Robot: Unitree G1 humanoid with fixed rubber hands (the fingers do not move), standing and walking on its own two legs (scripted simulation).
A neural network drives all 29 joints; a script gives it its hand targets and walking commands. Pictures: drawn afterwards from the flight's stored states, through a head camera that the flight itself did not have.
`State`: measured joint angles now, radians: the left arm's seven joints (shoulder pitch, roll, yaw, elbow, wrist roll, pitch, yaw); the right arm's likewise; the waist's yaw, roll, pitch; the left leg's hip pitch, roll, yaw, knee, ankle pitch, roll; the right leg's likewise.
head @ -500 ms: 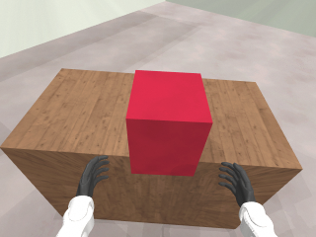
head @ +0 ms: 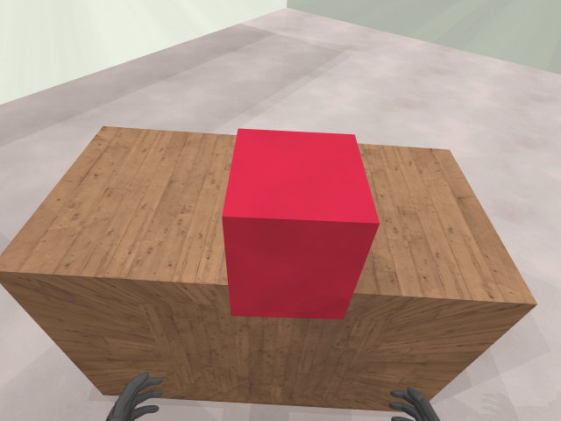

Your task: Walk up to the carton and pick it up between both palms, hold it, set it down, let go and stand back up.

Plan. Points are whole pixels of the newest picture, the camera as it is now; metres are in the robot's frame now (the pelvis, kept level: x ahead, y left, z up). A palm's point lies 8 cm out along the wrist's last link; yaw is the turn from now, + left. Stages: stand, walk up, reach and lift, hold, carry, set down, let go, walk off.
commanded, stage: let go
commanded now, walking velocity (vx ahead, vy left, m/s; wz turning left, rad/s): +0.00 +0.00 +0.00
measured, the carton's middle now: (292, 226) +0.44 -0.01 +0.04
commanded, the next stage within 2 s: stand in 0.50 s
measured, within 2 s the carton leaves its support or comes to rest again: neither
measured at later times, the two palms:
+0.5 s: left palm out of the picture +0.15 +0.21 -0.09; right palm out of the picture +0.17 -0.24 -0.09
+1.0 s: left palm out of the picture -0.02 +0.21 -0.13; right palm out of the picture +0.01 -0.28 -0.14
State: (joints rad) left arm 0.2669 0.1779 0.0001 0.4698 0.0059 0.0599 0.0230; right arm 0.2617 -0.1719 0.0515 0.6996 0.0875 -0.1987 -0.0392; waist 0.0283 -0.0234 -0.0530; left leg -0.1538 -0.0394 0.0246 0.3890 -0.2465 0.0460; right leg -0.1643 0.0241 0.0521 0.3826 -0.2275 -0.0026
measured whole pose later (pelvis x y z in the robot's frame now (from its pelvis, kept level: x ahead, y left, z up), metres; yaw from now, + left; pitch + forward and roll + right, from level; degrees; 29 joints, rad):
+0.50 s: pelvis +0.02 -0.02 -0.01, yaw +2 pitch +3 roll +0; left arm 0.31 0.22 -0.01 0.39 0.03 0.16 0.02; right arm 0.16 -0.19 0.04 0.85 0.02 -0.29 -0.02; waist 0.00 -0.05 -0.05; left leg -0.23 -0.03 -0.01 0.49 -0.31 0.01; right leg -0.24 0.03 0.02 0.51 -0.32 -0.03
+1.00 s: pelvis +0.00 -0.03 -0.01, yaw +5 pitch -1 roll -1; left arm 0.45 0.22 0.00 0.82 0.03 -0.01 0.03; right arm 0.38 -0.21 -0.02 1.00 -0.03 0.01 0.00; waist 0.01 -0.01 -0.02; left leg -0.19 -0.02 -0.07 0.51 -0.30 0.01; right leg -0.16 0.05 -0.04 0.47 -0.29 -0.05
